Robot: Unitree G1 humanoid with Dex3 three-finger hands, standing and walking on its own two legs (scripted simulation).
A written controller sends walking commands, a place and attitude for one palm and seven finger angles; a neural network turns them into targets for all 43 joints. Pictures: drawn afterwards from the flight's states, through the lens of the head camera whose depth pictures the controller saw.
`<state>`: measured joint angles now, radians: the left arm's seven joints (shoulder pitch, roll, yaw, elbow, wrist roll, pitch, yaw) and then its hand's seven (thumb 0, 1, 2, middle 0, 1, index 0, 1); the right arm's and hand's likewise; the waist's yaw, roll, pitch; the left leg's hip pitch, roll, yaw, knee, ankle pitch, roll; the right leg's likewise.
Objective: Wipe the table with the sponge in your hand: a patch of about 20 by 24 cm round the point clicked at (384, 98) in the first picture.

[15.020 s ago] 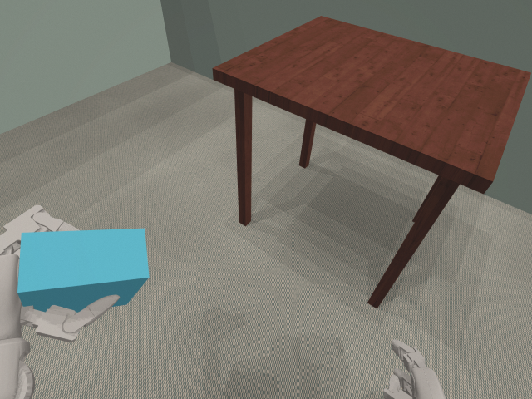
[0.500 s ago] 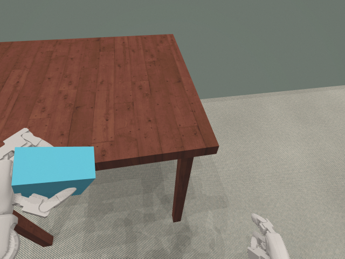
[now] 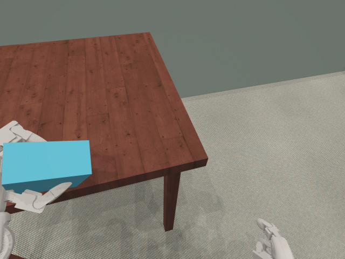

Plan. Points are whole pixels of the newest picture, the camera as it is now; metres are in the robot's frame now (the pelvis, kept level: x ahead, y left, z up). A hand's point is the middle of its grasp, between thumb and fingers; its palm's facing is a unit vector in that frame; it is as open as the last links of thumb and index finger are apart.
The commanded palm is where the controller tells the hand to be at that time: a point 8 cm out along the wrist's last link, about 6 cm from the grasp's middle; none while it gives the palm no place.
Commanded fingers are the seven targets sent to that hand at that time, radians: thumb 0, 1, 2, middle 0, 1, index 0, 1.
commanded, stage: shuffle to correct the standing spot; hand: left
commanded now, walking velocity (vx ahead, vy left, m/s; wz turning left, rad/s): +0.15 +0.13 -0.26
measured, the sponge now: (59, 168) +0.23 +0.22 +0.15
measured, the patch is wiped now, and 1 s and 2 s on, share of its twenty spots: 0.00 0.00 0.00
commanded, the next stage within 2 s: come to a stop and stand still in 0.26 s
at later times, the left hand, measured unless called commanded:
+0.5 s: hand (58, 114) +0.31 +0.24 +0.20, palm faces +0.31 -0.84 -0.44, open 9.5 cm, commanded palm +0.27 +0.29 +0.19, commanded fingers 0.00 0.10 1.30 -1.20 -1.60 -1.20 -1.60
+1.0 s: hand (36, 87) +0.36 +0.30 +0.21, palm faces +0.33 -0.81 -0.49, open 9.5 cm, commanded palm +0.30 +0.32 +0.19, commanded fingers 0.00 0.10 1.30 -1.20 -1.60 -1.20 -1.60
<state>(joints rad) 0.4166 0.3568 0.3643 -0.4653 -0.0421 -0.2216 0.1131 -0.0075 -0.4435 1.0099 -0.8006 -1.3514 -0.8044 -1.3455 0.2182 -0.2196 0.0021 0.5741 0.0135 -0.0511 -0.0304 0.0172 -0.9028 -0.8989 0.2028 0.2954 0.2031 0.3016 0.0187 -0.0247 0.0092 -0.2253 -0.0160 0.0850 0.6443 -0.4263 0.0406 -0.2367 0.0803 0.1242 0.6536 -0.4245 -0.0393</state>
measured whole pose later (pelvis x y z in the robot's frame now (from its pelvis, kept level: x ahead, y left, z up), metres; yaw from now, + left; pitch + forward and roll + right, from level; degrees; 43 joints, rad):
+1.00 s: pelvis +0.11 +0.06 +0.01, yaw -6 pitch -1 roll -1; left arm 0.27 0.50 0.41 -0.44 -0.02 -0.20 0.06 -0.01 -0.44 1.01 -0.80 -1.35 -0.81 -1.35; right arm 0.22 -0.17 0.00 0.64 0.00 -0.15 -0.05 0.02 -0.90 -0.90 0.21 0.30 0.21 0.30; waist 0.07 -0.01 0.06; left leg -0.33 0.07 -0.02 0.54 -0.18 -0.02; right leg -0.24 0.03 -0.01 0.51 -0.25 -0.01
